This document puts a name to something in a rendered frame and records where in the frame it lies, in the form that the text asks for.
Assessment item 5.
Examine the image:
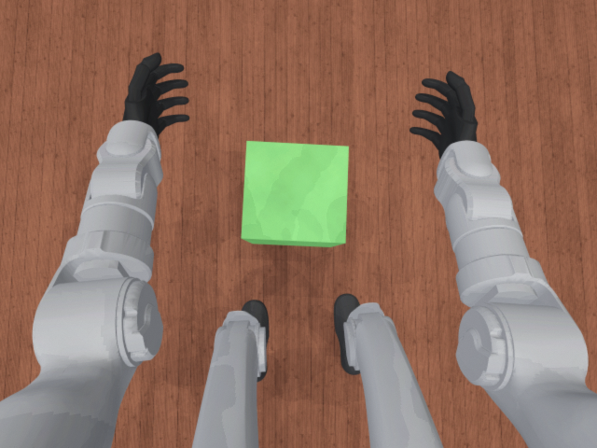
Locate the left robot forearm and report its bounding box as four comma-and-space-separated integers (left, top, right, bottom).
33, 120, 163, 365

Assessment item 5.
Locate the carton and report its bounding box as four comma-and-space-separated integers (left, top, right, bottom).
241, 141, 349, 247

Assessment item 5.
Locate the right robot upper arm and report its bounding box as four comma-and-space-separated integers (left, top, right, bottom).
456, 302, 597, 448

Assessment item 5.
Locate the left robot hand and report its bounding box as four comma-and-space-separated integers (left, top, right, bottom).
122, 52, 189, 139

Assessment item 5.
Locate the robot left foot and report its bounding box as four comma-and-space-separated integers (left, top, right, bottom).
242, 300, 270, 382

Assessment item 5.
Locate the left robot upper arm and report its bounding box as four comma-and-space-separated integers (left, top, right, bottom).
0, 277, 163, 448

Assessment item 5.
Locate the robot right shin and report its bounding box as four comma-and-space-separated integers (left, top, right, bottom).
347, 302, 396, 329

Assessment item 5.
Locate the right robot forearm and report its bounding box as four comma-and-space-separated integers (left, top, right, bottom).
434, 141, 589, 375

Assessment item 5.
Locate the right robot hand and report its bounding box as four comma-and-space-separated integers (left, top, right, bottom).
410, 71, 478, 159

